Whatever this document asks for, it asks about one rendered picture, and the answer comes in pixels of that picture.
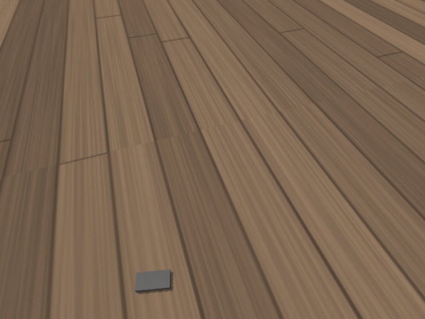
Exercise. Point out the small box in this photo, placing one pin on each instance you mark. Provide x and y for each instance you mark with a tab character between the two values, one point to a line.
153	280

